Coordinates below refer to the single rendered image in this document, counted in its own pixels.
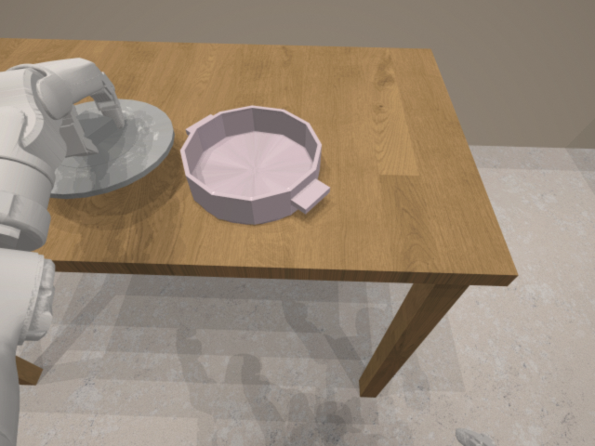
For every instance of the lid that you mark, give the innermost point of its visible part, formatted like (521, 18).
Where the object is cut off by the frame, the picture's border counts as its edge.
(124, 157)

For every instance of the robot left hand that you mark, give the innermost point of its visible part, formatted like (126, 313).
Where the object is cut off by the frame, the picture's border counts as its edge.
(84, 79)

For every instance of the pot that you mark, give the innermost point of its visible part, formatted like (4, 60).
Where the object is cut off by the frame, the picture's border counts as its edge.
(253, 165)

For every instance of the left robot forearm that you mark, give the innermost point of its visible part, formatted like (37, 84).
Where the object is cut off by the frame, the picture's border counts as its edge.
(33, 101)

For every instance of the knob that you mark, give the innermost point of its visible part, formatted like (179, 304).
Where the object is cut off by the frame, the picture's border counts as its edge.
(97, 127)

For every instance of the robot left upper arm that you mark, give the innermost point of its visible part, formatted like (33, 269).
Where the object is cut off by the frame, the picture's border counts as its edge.
(26, 298)

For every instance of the table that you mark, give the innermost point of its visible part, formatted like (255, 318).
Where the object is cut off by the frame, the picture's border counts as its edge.
(406, 203)

